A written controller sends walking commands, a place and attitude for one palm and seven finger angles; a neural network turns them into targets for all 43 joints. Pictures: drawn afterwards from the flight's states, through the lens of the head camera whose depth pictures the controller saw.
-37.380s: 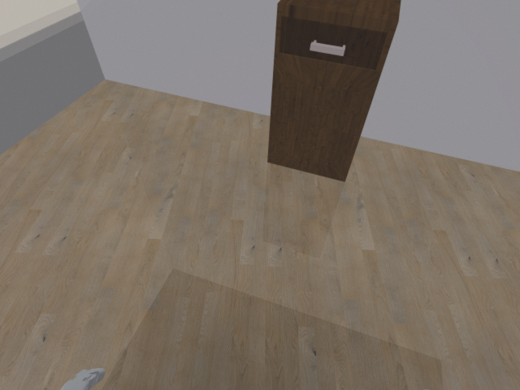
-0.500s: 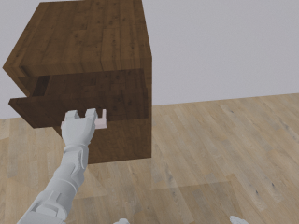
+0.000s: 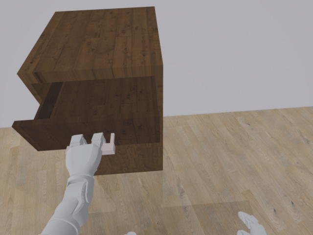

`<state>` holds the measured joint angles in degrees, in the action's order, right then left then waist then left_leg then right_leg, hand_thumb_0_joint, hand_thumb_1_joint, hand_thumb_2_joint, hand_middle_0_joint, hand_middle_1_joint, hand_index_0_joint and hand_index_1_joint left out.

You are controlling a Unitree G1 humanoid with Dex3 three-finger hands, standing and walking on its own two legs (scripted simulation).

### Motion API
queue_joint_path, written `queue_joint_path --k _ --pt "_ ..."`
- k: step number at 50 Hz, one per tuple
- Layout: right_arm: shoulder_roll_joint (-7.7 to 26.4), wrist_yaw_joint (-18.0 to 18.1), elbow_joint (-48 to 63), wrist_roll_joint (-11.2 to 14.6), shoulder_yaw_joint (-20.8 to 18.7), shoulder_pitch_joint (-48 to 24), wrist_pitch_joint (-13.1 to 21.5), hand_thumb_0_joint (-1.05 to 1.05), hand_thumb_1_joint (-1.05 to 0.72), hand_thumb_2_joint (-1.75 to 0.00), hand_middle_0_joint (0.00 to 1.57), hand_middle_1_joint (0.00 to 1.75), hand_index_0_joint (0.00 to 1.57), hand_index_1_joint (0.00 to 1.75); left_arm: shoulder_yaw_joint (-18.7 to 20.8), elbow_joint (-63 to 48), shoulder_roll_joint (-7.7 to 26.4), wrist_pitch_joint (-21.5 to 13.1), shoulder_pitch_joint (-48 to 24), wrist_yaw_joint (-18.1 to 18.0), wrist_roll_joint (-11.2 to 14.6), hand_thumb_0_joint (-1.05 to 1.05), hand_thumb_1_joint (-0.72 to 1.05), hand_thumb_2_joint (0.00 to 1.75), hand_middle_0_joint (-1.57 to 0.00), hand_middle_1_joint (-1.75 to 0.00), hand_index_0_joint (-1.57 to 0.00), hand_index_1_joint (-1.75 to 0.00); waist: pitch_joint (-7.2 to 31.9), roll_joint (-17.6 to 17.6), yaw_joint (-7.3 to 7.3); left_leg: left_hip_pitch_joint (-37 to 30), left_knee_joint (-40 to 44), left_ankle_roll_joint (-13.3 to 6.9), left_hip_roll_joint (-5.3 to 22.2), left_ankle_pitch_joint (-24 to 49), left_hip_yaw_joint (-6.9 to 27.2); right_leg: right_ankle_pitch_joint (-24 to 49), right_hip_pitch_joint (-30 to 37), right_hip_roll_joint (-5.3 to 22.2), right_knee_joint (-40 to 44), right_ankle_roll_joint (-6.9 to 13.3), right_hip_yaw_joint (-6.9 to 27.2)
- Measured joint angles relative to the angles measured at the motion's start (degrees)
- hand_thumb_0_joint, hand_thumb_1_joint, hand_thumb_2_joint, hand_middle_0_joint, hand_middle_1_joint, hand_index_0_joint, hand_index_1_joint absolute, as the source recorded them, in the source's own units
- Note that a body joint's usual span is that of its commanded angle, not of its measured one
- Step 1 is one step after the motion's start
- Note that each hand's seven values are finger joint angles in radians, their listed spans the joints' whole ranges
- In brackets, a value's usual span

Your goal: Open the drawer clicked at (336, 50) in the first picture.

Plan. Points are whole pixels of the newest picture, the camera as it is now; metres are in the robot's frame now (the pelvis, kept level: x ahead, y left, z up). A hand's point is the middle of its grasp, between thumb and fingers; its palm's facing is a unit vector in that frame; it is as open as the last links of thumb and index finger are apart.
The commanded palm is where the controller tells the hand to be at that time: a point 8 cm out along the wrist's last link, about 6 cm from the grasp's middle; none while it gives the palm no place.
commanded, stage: pull the drawer open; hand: left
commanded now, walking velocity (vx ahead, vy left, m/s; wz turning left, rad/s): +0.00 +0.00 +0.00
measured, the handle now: (92, 143) +0.37 +0.22 -0.01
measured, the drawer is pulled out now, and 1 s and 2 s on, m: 0.17 0.29 0.30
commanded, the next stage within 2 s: open the thumb to release the handle in 1.36 s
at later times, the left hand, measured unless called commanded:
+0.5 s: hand (89, 186) +0.25 +0.20 -0.03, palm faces -0.01 -0.08 -1.00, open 5.9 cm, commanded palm +0.22 +0.20 +0.02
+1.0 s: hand (85, 208) +0.20 +0.19 -0.03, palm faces -0.01 -0.11 -0.99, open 6.0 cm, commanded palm +0.16 +0.20 +0.02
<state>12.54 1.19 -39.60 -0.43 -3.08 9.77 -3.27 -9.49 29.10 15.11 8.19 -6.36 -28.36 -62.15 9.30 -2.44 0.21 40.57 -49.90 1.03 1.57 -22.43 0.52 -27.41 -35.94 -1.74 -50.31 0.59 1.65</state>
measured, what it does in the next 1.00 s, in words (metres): stands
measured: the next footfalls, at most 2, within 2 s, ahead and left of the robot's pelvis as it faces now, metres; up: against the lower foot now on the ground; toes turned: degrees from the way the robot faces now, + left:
none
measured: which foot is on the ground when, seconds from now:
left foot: down 0.00-1.00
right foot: down 0.00-1.00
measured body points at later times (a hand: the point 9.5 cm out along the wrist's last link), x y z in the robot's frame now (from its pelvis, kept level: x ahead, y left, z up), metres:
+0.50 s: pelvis +0.00 -0.01 +0.00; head +0.03 -0.03 +0.45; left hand +0.25 +0.20 +0.02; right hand +0.18 -0.24 -0.11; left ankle +0.02 +0.13 -0.69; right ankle -0.03 -0.12 -0.69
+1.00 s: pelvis +0.00 -0.01 -0.01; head +0.02 -0.04 +0.44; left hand +0.19 +0.20 +0.03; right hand +0.20 -0.23 -0.11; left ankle +0.02 +0.13 -0.69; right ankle -0.03 -0.12 -0.69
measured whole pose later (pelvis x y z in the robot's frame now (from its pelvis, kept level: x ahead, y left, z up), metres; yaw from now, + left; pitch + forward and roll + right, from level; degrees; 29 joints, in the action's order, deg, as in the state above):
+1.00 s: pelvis +0.00 -0.01 -0.01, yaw +0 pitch +10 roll +1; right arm 11.8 0.1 -35.3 -1.6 -1.0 6.5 -3.5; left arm -10.6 4.5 15.5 6.5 22.0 -29.2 -62.5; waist 8.8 -2.2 2.6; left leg 38.5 -51.6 2.0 1.9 -23.6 0.3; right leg -29.2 -34.8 -2.1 -53.7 1.6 1.9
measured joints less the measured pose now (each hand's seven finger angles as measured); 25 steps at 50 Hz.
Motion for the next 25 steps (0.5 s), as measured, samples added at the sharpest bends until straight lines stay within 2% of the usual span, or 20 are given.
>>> queue_joint_path --k 25 --pt "-0.1 -0.3 2.0 -0.6 0.9 -1.8 -0.4 0.01 -0.91 -0.90 0.20 0.30 0.20 0.30 -1.1 -13.8 -0.1 0.3 15.2 0.0 -0.1 0.02 0.68 0.79 -0.28 -1.35 -0.39 -1.31 -0.5 0.0 1.04 -2.3 -0.1 0.5 0.1 -0.4 -0.2 -0.7 1.9 -0.1 -0.9 0.5 0.2"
